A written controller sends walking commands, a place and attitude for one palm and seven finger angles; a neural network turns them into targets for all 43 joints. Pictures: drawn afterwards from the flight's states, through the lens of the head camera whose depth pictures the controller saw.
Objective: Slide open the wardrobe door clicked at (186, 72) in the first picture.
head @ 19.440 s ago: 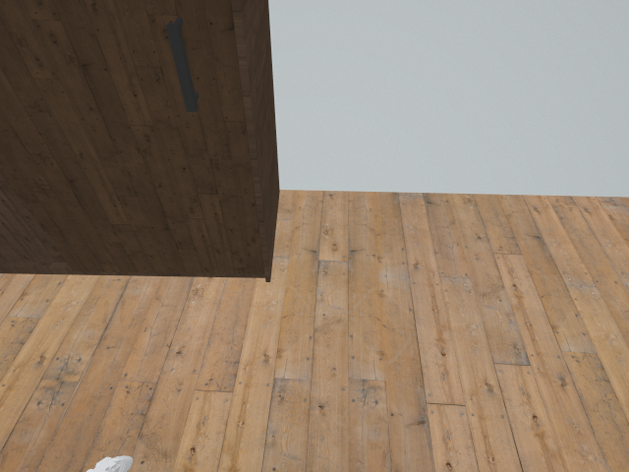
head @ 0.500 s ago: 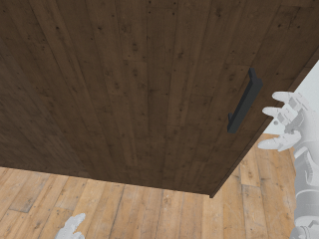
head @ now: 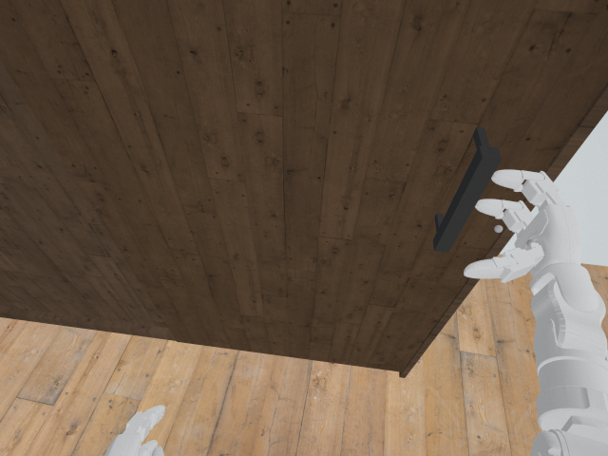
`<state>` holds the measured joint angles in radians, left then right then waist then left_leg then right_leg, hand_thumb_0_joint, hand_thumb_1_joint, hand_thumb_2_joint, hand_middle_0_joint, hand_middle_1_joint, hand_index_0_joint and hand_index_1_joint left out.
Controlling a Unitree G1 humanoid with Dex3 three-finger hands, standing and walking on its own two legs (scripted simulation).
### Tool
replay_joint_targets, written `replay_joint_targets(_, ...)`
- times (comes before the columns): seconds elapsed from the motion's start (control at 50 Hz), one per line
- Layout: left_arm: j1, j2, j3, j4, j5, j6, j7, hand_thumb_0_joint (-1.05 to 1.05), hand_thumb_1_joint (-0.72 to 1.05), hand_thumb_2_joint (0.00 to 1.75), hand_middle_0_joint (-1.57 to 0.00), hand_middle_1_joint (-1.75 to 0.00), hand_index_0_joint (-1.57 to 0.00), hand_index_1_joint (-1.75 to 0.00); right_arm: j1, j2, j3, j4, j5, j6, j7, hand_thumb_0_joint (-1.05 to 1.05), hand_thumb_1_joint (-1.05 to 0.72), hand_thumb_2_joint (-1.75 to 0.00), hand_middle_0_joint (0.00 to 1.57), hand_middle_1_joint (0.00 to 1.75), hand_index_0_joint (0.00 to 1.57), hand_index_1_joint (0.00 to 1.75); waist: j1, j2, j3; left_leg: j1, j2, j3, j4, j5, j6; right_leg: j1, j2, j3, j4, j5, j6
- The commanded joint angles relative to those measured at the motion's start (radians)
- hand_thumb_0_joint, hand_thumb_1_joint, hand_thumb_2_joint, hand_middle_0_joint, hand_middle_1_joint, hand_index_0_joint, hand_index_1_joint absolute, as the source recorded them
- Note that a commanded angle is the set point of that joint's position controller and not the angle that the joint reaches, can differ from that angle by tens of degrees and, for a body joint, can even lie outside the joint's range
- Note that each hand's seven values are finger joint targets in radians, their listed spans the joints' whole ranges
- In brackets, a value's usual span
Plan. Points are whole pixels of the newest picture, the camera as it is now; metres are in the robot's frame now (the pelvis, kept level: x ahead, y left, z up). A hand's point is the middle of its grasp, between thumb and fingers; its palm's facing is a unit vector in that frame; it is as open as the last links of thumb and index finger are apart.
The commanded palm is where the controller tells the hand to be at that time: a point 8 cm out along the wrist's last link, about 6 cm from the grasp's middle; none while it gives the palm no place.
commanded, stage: feel for the door with the fingertips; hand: right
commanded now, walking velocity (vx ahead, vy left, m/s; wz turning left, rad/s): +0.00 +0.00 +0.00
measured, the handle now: (459, 194) +0.46 -0.17 +0.11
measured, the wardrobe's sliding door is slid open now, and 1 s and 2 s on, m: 0.00 0.00 0.00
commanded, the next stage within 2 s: slide the fingers in behind the handle in 0.64 s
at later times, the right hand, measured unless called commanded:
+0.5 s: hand (504, 219) +0.41 -0.22 +0.12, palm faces +0.05 +1.00 +0.01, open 14.0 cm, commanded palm +0.38 -0.26 +0.12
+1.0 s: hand (499, 218) +0.41 -0.21 +0.12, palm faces +0.05 +1.00 -0.02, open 13.8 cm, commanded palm +0.38 -0.25 +0.12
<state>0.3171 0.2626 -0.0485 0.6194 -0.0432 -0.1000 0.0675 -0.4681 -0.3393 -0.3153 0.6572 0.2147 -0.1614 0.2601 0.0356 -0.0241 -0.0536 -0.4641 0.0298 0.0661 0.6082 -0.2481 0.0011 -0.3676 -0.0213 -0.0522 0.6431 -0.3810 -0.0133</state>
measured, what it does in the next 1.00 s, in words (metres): stands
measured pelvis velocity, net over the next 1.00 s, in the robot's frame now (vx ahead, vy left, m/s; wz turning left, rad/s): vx -0.01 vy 0.00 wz -0.02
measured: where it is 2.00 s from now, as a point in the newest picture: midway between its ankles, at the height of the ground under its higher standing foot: outside the picture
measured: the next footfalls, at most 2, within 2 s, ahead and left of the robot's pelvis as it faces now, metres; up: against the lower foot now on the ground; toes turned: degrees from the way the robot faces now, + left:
none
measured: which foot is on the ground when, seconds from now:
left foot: down 0.00-1.00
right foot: down 0.00-1.00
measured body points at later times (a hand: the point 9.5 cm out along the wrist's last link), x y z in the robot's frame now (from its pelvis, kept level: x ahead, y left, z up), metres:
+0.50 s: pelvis +0.00 +0.00 +0.00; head +0.04 +0.00 +0.45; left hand +0.09 +0.26 -0.11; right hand +0.40 -0.27 +0.12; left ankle +0.03 +0.12 -0.72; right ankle -0.03 -0.11 -0.72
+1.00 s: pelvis -0.01 +0.00 -0.01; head +0.03 +0.00 +0.44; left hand +0.08 +0.25 -0.12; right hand +0.40 -0.27 +0.12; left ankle +0.03 +0.12 -0.72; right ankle -0.03 -0.11 -0.72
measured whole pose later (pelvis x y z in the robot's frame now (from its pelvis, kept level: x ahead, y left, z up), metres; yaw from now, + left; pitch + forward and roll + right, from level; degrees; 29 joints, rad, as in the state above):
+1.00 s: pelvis -0.01 +0.00 -0.01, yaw -1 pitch +8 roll +1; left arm 0.35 0.27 -0.05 0.66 -0.04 -0.09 0.05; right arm -0.66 -0.38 -0.27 0.88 0.19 -0.23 0.25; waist 0.03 -0.02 -0.06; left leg -0.53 0.04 0.08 0.64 -0.25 0.00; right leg -0.45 -0.01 -0.03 0.70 -0.38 -0.02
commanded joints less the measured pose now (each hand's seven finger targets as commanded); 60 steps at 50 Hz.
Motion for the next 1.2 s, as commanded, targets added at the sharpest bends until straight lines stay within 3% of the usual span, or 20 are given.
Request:
replay_joint_targets(0.0, -0.011, 0.136, 0.061, -0.117, -0.005, -0.041, 0.004, 0.0, 0.9, 0.9, -0.2, -0.3, -0.2, -0.3, -0.363, -0.249, -0.062, -0.248, 0.01, -0.069, -0.025, 0.0, 0.5, -0.3, 0.3, 1.2, 0.3, 1.2, -0.01, -0.016, -0.295, 0.262, -0.021, -0.035, -0.034, 0.294, 0.026, 0.006, 0.009, 0.043, -0.106, 0.32, 0.001)
replay_joint_targets(0.02, -0.011, 0.136, 0.059, -0.117, -0.005, -0.042, 0.003, 0.0, 0.9, 0.9, -0.2, -0.3, -0.2, -0.3, -0.373, -0.236, -0.052, -0.242, 0.012, -0.067, -0.026, 0.0, 0.5, -0.3, 0.3, 1.2, 0.3, 1.2, -0.007, -0.007, -0.285, 0.259, -0.02, -0.036, -0.038, 0.278, 0.025, -0.004, 0.011, 0.044, -0.109, 0.299, 0.001)
replay_joint_targets(0.04, -0.008, 0.142, 0.062, -0.112, -0.003, -0.039, 0.006, 0.0, 0.9, 0.9, -0.2, -0.3, -0.2, -0.3, -0.362, -0.277, -0.088, -0.228, 0.011, -0.067, -0.03, 0.0, 0.5, -0.3, 0.3, 1.2, 0.3, 1.2, -0.01, 0.033, -0.28, 0.277, -0.02, -0.04, -0.039, 0.28, 0.025, -0.02, 0.007, 0.043, -0.105, 0.294, -0.005)
replay_joint_targets(0.1, -0.015, 0.138, 0.055, -0.106, -0.008, -0.04, 0.009, 0.0, 0.9, 0.9, -0.2, -0.3, -0.2, -0.3, -0.427, -0.234, -0.036, -0.205, 0.006, -0.065, -0.019, 0.0, 0.5, -0.3, 0.3, 1.2, 0.3, 1.2, 0.013, -0.016, -0.242, 0.231, -0.02, -0.041, -0.05, 0.231, 0.024, -0.02, 0.011, 0.04, -0.113, 0.243, -0.005)
replay_joint_targets(0.16, -0.001, 0.142, 0.059, -0.101, -0.006, -0.04, 0.013, 0.0, 0.9, 0.9, -0.2, -0.3, -0.2, -0.3, -0.458, -0.26, -0.05, -0.198, 0.004, -0.078, -0.012, 0.0, 0.5, -0.3, 0.3, 1.2, 0.3, 1.2, 0.009, -0.01, -0.296, 0.251, -0.022, -0.046, -0.043, 0.246, 0.026, -0.002, 0.013, 0.043, -0.103, 0.263, -0.008)
replay_joint_targets(0.32, 0.024, 0.152, 0.061, -0.087, -0.006, -0.031, 0.009, 0.0, 0.9, 0.9, -0.2, -0.3, -0.2, -0.3, -0.481, -0.266, -0.053, -0.081, 0.012, -0.083, 0.02, 0.0, 0.5, -0.3, 0.3, 1.2, 0.3, 1.2, 0.017, 0.012, -0.288, 0.228, -0.022, -0.04, -0.032, 0.265, 0.027, -0.029, 0.015, 0.045, -0.087, 0.277, -0.006)
replay_joint_targets(0.4, 0.032, 0.15, 0.063, -0.091, -0.004, -0.025, 0.003, 0.0, 0.9, 0.9, -0.2, -0.3, -0.2, -0.3, -0.518, -0.268, -0.048, -0.098, 0.005, -0.091, 0.014, 0.0, 0.5, -0.3, 0.3, 1.2, 0.3, 1.2, 0.016, -0.033, -0.311, 0.215, -0.024, -0.037, -0.022, 0.273, 0.029, -0.011, 0.015, 0.049, -0.081, 0.303, -0.001)
replay_joint_targets(0.46, 0.044, 0.154, 0.066, -0.094, -0.003, -0.021, 0.0, 0.0, 0.9, 0.9, -0.2, -0.3, -0.2, -0.3, -0.504, -0.289, -0.067, -0.104, 0.004, -0.098, 0.009, 0.0, 0.5, -0.3, 0.3, 1.2, 0.3, 1.2, 0.01, 0.001, -0.328, 0.233, -0.026, -0.033, -0.016, 0.292, 0.029, -0.013, 0.011, 0.055, -0.081, 0.33, -0.001)
replay_joint_targets(0.48, 0.04, 0.149, 0.066, -0.096, -0.005, -0.021, 0.0, 0.0, 0.9, 0.9, -0.2, -0.3, -0.2, -0.3, -0.53, -0.245, -0.027, -0.127, 0.006, -0.101, 0.011, 0.0, 0.5, -0.3, 0.3, 1.2, 0.3, 1.2, 0.023, -0.016, -0.336, 0.219, -0.027, -0.034, -0.019, 0.29, 0.027, 0.006, 0.012, 0.052, -0.081, 0.33, 0.0)
replay_joint_targets(0.56, 0.046, 0.148, 0.066, -0.083, -0.003, -0.022, -0.001, 0.0, 0.9, 0.9, -0.2, -0.3, -0.2, -0.3, -0.582, -0.243, -0.014, -0.137, -0.005, -0.108, -0.004, 0.0, 0.5, -0.3, 0.3, 1.2, 0.3, 1.2, 0.028, -0.065, -0.328, 0.185, -0.029, -0.029, -0.02, 0.268, 0.032, 0.035, 0.009, 0.064, -0.08, 0.343, 0.007)
replay_joint_targets(0.58, 0.047, 0.146, 0.067, -0.08, -0.002, -0.023, -0.003, 0.0, 0.9, 0.9, -0.2, -0.3, -0.2, -0.3, -0.582, -0.21, 0.007, -0.126, -0.002, -0.106, -0.007, 0.0, 0.5, -0.3, 0.3, 1.2, 0.3, 1.2, 0.036, -0.04, -0.324, 0.176, -0.031, -0.026, -0.023, 0.263, 0.029, 0.037, 0.008, 0.064, -0.08, 0.333, 0.006)
replay_joint_targets(0.64, 0.055, 0.154, 0.064, -0.065, -0.002, -0.021, 0.002, 0.0, 0.9, 0.9, -0.2, -0.3, -0.2, -0.3, -0.632, -0.227, 0.006, -0.069, -0.006, -0.108, -0.014, 0.0, 0.5, -0.3, 0.3, 1.2, 0.3, 1.2, 0.049, 0.018, -0.286, 0.162, -0.031, -0.025, -0.029, 0.227, 0.027, 0.003, 0.005, 0.066, -0.082, 0.28, -0.001)
replay_joint_targets(0.74, 0.064, 0.154, 0.061, -0.052, -0.002, -0.024, 0.003, 0.0, 0.9, 0.9, -0.2, -0.3, -0.2, -0.3, -0.72, -0.214, 0.034, -0.006, -0.024, -0.122, -0.011, 0.0, 0.5, -0.3, 0.3, 1.2, 0.3, 1.2, 0.065, -0.022, -0.281, 0.112, -0.029, -0.024, -0.027, 0.159, 0.031, 0.006, 0.008, 0.077, -0.08, 0.223, 0.0)
replay_joint_targets(0.92, 0.06, 0.151, 0.061, -0.066, -0.002, -0.029, -0.011, 0.0, 0.9, 0.9, -0.2, -0.3, -0.2, -0.3, -0.663, -0.174, 0.056, 0.007, -0.014, -0.132, 0.004, 0.0, 0.5, -0.3, 0.3, 1.2, 0.3, 1.2, 0.048, -0.025, -0.315, 0.127, -0.03, -0.023, -0.012, 0.18, 0.033, -0.004, 0.013, 0.078, -0.07, 0.237, 0.003)
replay_joint_targets(0.94, 0.062, 0.155, 0.063, -0.069, -0.002, -0.026, -0.011, 0.0, 0.9, 0.9, -0.2, -0.3, -0.2, -0.3, -0.643, -0.19, 0.044, 0.0, -0.012, -0.133, 0.003, 0.0, 0.5, -0.3, 0.3, 1.2, 0.3, 1.2, 0.044, 0.009, -0.318, 0.14, -0.031, -0.022, -0.012, 0.185, 0.032, -0.012, 0.011, 0.079, -0.068, 0.242, 0.0)
replay_joint_targets(1.02, 0.039, 0.149, 0.058, -0.087, -0.004, -0.026, -0.011, 0.0, 0.9, 0.9, -0.2, -0.3, -0.2, -0.3, -0.606, -0.192, 0.021, -0.029, -0.001, -0.121, -0.013, 0.0, 0.5, -0.3, 0.3, 1.2, 0.3, 1.2, 0.025, -0.008, -0.301, 0.154, -0.029, -0.025, -0.016, 0.164, 0.032, -0.031, 0.014, 0.073, -0.083, 0.208, 0.002)
replay_joint_targets(1.04, 0.042, 0.153, 0.06, -0.089, -0.001, -0.023, -0.011, 0.0, 0.9, 0.9, -0.2, -0.3, -0.2, -0.3, -0.579, -0.241, -0.023, -0.036, -0.003, -0.12, -0.024, 0.0, 0.5, -0.3, 0.3, 1.2, 0.3, 1.2, 0.011, 0.018, -0.311, 0.182, -0.028, -0.027, -0.015, 0.173, 0.032, -0.042, 0.013, 0.071, -0.082, 0.217, -0.002)
replay_joint_targets(1.1, 0.028, 0.139, 0.06, -0.109, -0.003, -0.026, -0.017, 0.0, 0.9, 0.9, -0.2, -0.3, -0.2, -0.3, -0.513, -0.197, 0.013, -0.119, -0.014, -0.119, -0.031, 0.0, 0.5, -0.3, 0.3, 1.2, 0.3, 1.2, 0.007, -0.027, -0.321, 0.202, -0.028, -0.032, -0.017, 0.215, 0.031, -0.02, 0.013, 0.058, -0.087, 0.252, 0.0)
replay_joint_targets(1.14, 0.026, 0.142, 0.061, -0.107, -0.003, -0.025, -0.016, 0.0, 0.9, 0.9, -0.2, -0.3, -0.2, -0.3, -0.517, -0.207, 0.007, -0.15, -0.01, -0.116, -0.039, 0.0, 0.5, -0.3, 0.3, 1.2, 0.3, 1.2, 0.008, 0.007, -0.306, 0.217, -0.029, -0.032, -0.021, 0.228, 0.03, -0.026, 0.009, 0.059, -0.09, 0.261, -0.002)
replay_joint_targets(1.18, 0.014, 0.136, 0.061, -0.113, -0.004, -0.026, -0.014, 0.0, 0.9, 0.9, -0.2, -0.3, -0.2, -0.3, -0.497, -0.2, 0.0, -0.184, -0.005, -0.109, -0.046, 0.0, 0.5, -0.3, 0.3, 1.2, 0.3, 1.2, 0.003, -0.026, -0.319, 0.232, -0.027, -0.036, -0.025, 0.244, 0.029, -0.012, 0.012, 0.052, -0.095, 0.269, 0.0)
